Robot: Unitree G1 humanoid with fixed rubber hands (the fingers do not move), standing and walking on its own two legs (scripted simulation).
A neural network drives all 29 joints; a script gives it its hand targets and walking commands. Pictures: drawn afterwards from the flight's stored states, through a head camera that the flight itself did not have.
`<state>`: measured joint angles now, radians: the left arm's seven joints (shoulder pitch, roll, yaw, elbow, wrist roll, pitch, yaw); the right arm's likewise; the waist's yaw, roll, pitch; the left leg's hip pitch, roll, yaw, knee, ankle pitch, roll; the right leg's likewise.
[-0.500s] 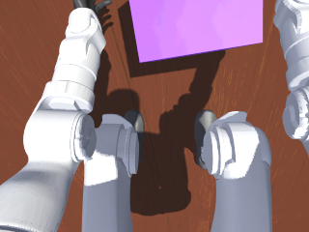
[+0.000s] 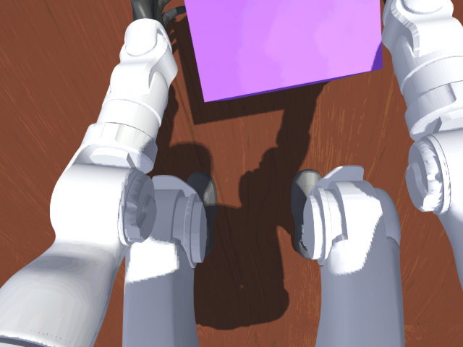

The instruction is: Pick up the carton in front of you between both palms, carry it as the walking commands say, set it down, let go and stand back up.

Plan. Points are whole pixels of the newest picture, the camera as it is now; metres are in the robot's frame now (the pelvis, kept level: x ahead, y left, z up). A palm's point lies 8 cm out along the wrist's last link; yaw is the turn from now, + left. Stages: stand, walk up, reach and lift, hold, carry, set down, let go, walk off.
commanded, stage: reach and lift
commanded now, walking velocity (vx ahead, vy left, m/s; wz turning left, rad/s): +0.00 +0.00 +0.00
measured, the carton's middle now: (273, 22) +0.52 -0.07 -0.25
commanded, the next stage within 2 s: none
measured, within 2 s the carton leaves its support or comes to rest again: leaves its support in 0.34 s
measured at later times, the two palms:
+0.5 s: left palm (143, 13) +0.52 +0.08 -0.11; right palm out of the picture +0.52 -0.22 -0.13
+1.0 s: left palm out of the picture +0.49 +0.08 +0.07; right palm out of the picture +0.47 -0.22 +0.06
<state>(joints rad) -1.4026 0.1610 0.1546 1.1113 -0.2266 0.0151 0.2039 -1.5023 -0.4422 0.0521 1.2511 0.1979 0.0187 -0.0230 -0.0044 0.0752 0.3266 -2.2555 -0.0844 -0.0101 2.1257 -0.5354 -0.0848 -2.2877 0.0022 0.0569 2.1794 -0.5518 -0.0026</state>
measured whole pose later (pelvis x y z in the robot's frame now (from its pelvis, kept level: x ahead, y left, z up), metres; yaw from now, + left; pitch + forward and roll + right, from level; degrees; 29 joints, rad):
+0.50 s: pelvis +0.01 +0.01 +0.00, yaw -3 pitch +37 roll +3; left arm -1.15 0.03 0.36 0.76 -0.10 0.18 0.24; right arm -1.30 -0.33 -0.02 0.96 0.10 0.25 -0.07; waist -0.01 0.10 0.18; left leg -2.23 -0.15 -0.06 2.15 -0.58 -0.12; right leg -2.26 0.06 0.06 2.18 -0.56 0.03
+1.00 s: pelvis +0.01 +0.01 +0.13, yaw -6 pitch +41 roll +2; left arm -0.93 -0.12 0.50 0.59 0.15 0.31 0.14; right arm -1.03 -0.12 -0.32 0.79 -0.18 0.35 -0.01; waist 0.00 0.05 -0.14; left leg -1.93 -0.15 -0.09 1.73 -0.52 -0.09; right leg -1.96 0.10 0.10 1.74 -0.48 0.05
